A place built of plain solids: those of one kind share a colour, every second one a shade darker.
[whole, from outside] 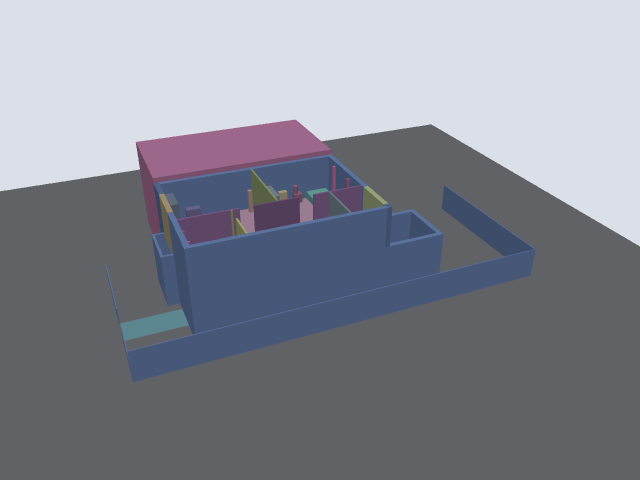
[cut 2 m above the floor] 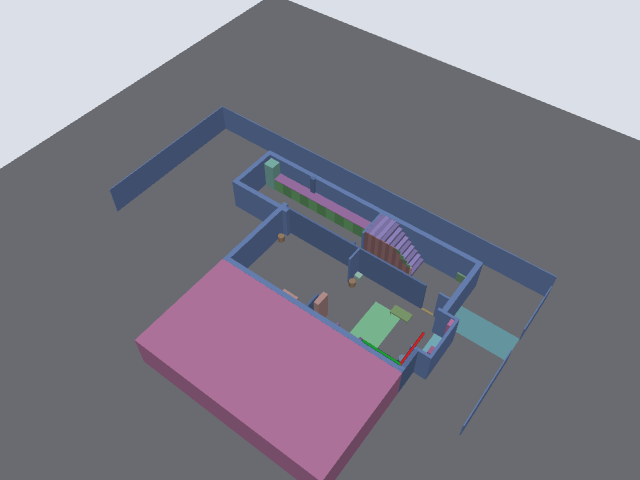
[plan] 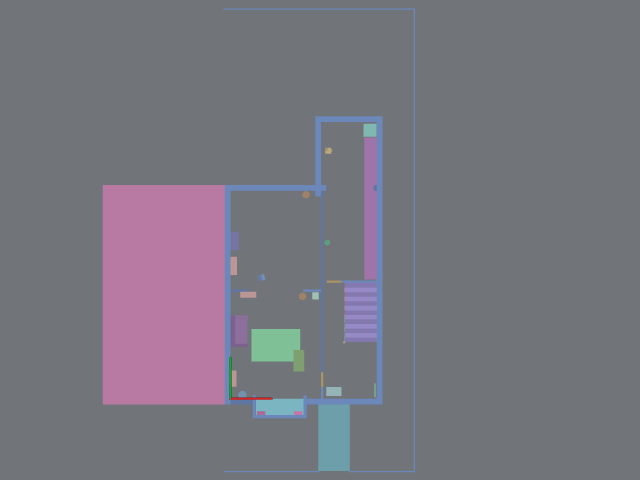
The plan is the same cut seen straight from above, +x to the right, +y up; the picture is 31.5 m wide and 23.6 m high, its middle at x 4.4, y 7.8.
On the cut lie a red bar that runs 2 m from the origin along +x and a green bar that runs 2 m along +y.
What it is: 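A semi-detached two-storey house, 7.2 m wide inside and 10.2 m deep with a one-storey outshot of 3.4 m behind the kitchen; a hall 2.63 m wide with a straight stair of 14 risers of 213 mm on goings of 222 mm; a through lounge; a bay window at the front; upstairs three bedrooms and a bathroom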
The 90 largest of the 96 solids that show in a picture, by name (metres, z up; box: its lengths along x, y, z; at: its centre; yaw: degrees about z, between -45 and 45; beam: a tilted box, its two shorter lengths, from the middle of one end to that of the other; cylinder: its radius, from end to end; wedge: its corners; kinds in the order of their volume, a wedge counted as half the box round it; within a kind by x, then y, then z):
{
 "neighbour_house_1": {"box": [6.0, 10.79, 5.85], "at": [-3.29, 5.11, 2.88]},
 "wall_1": {"box": [0.29, 10.79, 5.55], "at": [-0.14, 5.11, 2.73]},
 "wall_2": {"box": [0.87, 0.11, 2.9], "at": [0.44, 5.31, 1.4]},
 "wall_3": {"box": [1.53, 0.29, 5.55], "at": [0.48, -0.14, 2.73]},
 "wall_4": {"box": [0.16, 1.12, 3.15], "at": [1.17, -0.4, 1.52]},
 "wall_5": {"box": [4.71, 0.06, 1.05], "at": [2.01, -3.59, 0.47]},
 "wall_6": {"box": [4.99, 0.29, 5.55], "at": [2.21, 10.37, 2.73]},
 "wall_7": {"box": [2.66, 0.16, 3.15], "at": [2.42, -0.88, 1.52]},
 "wall_8": {"box": [0.16, 1.12, 3.15], "at": [3.66, -0.4, 1.52]},
 "wall_9": {"box": [0.87, 0.11, 2.9], "at": [4.01, 5.31, 1.4]},
 "wall_10": {"box": [0.29, 3.94, 3.2], "at": [4.31, 11.91, 1.55]},
 "wall_11": {"box": [9.42, 0.06, 1.85], "at": [4.36, 19.15, 0.88]},
 "wall_12": {"box": [0.11, 0.58, 2.9], "at": [4.5, 0.29, 1.4]},
 "wall_13": {"box": [0.11, 8.92, 2.9], "at": [4.5, 5.76, 1.4]},
 "wall_14": {"box": [3.89, 0.29, 5.55], "at": [5.53, -0.14, 2.73]},
 "wall_15": {"box": [3.31, 0.29, 3.2], "at": [5.82, 13.74, 1.55]},
 "wall_16": {"box": [1.74, 0.11, 2.9], "at": [6.32, 5.76, 1.4]},
 "wall_17": {"box": [0.44, 0.29, 5.55], "at": [7.26, 10.37, 2.73]},
 "wall_18": {"box": [0.29, 10.79, 5.55], "at": [7.33, 5.11, 2.73]},
 "wall_19": {"box": [0.29, 3.94, 3.2], "at": [7.33, 11.91, 1.55]},
 "wall_20": {"box": [3.27, 0.06, 1.05], "at": [7.44, -3.59, 0.47]},
 "wall_21": {"box": [0.06, 22.8, 1.85], "at": [9.04, 7.78, 0.88]},
 "tread_1": {"box": [1.58, 0.26, 0.23], "at": [6.4, 2.92, 0.1]},
 "tread_2": {"box": [1.58, 0.26, 0.45], "at": [6.4, 3.14, 0.2]},
 "tread_3": {"box": [1.58, 0.26, 0.66], "at": [6.4, 3.36, 0.31]},
 "tread_4": {"box": [1.58, 0.26, 0.87], "at": [6.4, 3.58, 0.42]},
 "tread_5": {"box": [1.58, 0.26, 1.09], "at": [6.4, 3.8, 0.52]},
 "tread_6": {"box": [1.58, 0.26, 1.3], "at": [6.4, 4.02, 0.63]},
 "tread_7": {"box": [1.58, 0.26, 1.51], "at": [6.4, 4.25, 0.74]},
 "tread_8": {"box": [1.58, 0.26, 1.73], "at": [6.4, 4.47, 0.84]},
 "tread_9": {"box": [1.58, 0.26, 1.94], "at": [6.4, 4.69, 0.95]},
 "tread_10": {"box": [1.58, 0.26, 2.15], "at": [6.4, 4.91, 1.06]},
 "tread_11": {"box": [1.58, 0.26, 2.37], "at": [6.4, 5.13, 1.16]},
 "tread_12": {"box": [1.58, 0.26, 2.58], "at": [6.4, 5.35, 1.27]},
 "tread_13": {"box": [1.58, 0.26, 2.79], "at": [6.4, 5.57, 1.38]},
 "upper_floor_rooms_1": {"box": [4.57, 10.23, 0.14], "at": [2.28, 5.11, 2.92]},
 "wardrobe_bed_1": {"box": [1.5, 0.6, 2.05], "at": [1.03, 0.3, 3.96]},
 "wardrobe_bed_2": {"box": [1.48, 0.6, 2.05], "at": [2.21, 5.66, 3.96]},
 "ground_1": {"box": [2.34, 0.8, 0.5], "at": [2.42, -0.4, -0.25]},
 "ground_2": {"box": [1.56, 3.28, 0.5], "at": [5.09, -1.92, -0.25]},
 "kitchen_unit_1": {"box": [0.6, 0.63, 0.91], "at": [6.89, 6.81, 0.41]},
 "kitchen_unit_2": {"box": [0.6, 0.63, 0.91], "at": [6.89, 7.45, 0.41]},
 "kitchen_unit_3": {"box": [0.6, 0.63, 0.91], "at": [6.89, 8.08, 0.41]},
 "kitchen_unit_4": {"box": [0.6, 0.63, 0.91], "at": [6.89, 8.72, 0.41]},
 "kitchen_unit_5": {"box": [0.6, 0.63, 0.91], "at": [6.89, 9.35, 0.41]},
 "kitchen_unit_6": {"box": [0.6, 0.63, 0.91], "at": [6.89, 9.99, 0.41]},
 "kitchen_unit_7": {"box": [0.6, 0.63, 0.91], "at": [6.89, 10.62, 0.41]},
 "kitchen_unit_8": {"box": [0.6, 0.63, 0.91], "at": [6.89, 11.26, 0.41]},
 "kitchen_unit_9": {"box": [0.6, 0.63, 0.91], "at": [6.89, 11.89, 0.41]},
 "kitchen_unit_10": {"box": [0.6, 0.63, 0.91], "at": [6.89, 12.53, 0.41]},
 "landing_wall_1": {"box": [0.11, 3.22, 2.65], "at": [4.5, 1.61, 4.17]},
 "landing_wall_2": {"box": [0.11, 2.53, 2.65], "at": [4.5, 5.25, 4.17]},
 "landing_wall_3": {"box": [0.11, 2.9, 2.65], "at": [4.5, 8.77, 4.17]},
 "front_wall_over_bay_1": {"box": [2.34, 0.29, 2.65], "at": [2.42, -0.14, 4.17]},
 "back_wall_over_outshot_1": {"box": [2.33, 0.29, 2.65], "at": [5.87, 10.37, 4.17]},
 "bed_1": {"box": [2.0, 1.31, 0.5], "at": [1.0, 9.36, 3.19]},
 "bedrooms_wall_1": {"box": [4.45, 0.11, 2.65], "at": [2.23, 5.31, 4.17]},
 "shelf_1": {"box": [0.3, 0.8, 1.41], "at": [0.15, 0.99, 0.66]},
 "shelf_2": {"box": [0.32, 0.9, 1.71], "at": [0.16, 6.53, 0.81]},
 "shelf_3": {"box": [0.8, 0.3, 1.86], "at": [0.87, 5.1, 0.88]},
 "fridge_freezer_1": {"box": [0.65, 0.65, 1.85], "at": [6.86, 13.2, 0.88]},
 "bath_wall_1": {"box": [2.63, 0.11, 2.65], "at": [5.87, 8.27, 4.17]},
 "sofa_1": {"box": [0.24, 1.56, 0.83], "at": [0.12, 3.31, 0.36]},
 "sofa_2": {"box": [0.86, 0.16, 0.65], "at": [0.43, 4.01, 0.28]},
 "sofa_3": {"box": [0.65, 1.24, 0.37], "at": [0.51, 3.31, 0.24]},
 "dresser_1": {"box": [0.42, 0.8, 0.87], "at": [0.21, 1.63, 3.37]},
 "dresser_2": {"box": [0.42, 0.9, 0.92], "at": [0.21, 7.76, 0.41]},
 "box_wall_1": {"box": [0.11, 0.11, 2.65], "at": [4.61, 2.77, 4.17]},
 "box_wall_2": {"box": [1.68, 0.11, 2.65], "at": [6.35, 2.77, 4.17]},
 "laid_rug_front_room_1": {"box": [2.4, 1.6, 0.06], "at": [2.23, 2.63, -0.02]},
 "curtains_curtains_1": {"box": [0.17, 0.19, 1.55], "at": [0.97, 10.13, 4.47]},
 "curtains_curtains_2": {"box": [0.41, 0.18, 2.21], "at": [3.33, -0.71, 1.16]},
 "stair_guard_1": {"box": [0.04, 0.22, 2.44], "at": [5.59, 4.26, 1.17]},
 "stair_guard_2": {"box": [0.04, 0.22, 2.66], "at": [5.59, 4.48, 1.28]},
 "stair_guard_3": {"box": [0.04, 0.22, 2.87], "at": [5.59, 4.71, 1.39]},
 "stair_guard_4": {"box": [0.04, 0.22, 3.08], "at": [5.59, 4.93, 1.49]},
 "stair_guard_5": {"box": [0.04, 0.22, 3.3], "at": [5.59, 5.15, 1.6]},
 "stair_guard_6": {"box": [0.04, 0.22, 3.51], "at": [5.59, 5.37, 1.71]},
 "stair_guard_7": {"box": [0.04, 0.22, 3.72], "at": [5.59, 5.59, 1.81]},
 "worktop_1": {"box": [0.62, 6.99, 0.04], "at": [6.88, 9.35, 0.88]},
 "nightstand_1": {"cylinder": 0.15, "from": [0.15, 7.96, 3.54], "to": [0.15, 7.96, 4.01]},
 "nightstand_2": {"box": [0.43, 0.5, 0.6], "at": [0.21, 8.04, 3.24]},
 "suitcase_1": {"box": [0.3, 0.5, 0.85], "at": [0.15, 7.12, 3.36]},
 "plant_pot_1": {"cylinder": 0.18, "from": [3.54, 5.03, 0.0], "to": [3.54, 5.03, 0.38]},
 "plant_pot_2": {"cylinder": 0.18, "from": [3.72, 10.02, 0.0], "to": [3.72, 10.02, 0.38]},
 "slotfit_corner_1": {"box": [0.23, 0.23, 1.44], "at": [0.41, 5.0, 3.66]},
 "radiator_1": {"box": [0.1, 0.7, 0.6], "at": [7.11, 0.41, 0.42]},
 "floor_lamp_1": {"cylinder": 0.21, "from": [0.59, 0.17, 1.25], "to": [0.59, 0.17, 1.55]},
 "coffee_table_1": {"box": [0.54, 1.05, 0.07], "at": [3.36, 1.86, 0.36]},
 "box_cardboard_1": {"box": [0.33, 0.36, 0.27], "at": [4.18, 5.05, 0.08]}
}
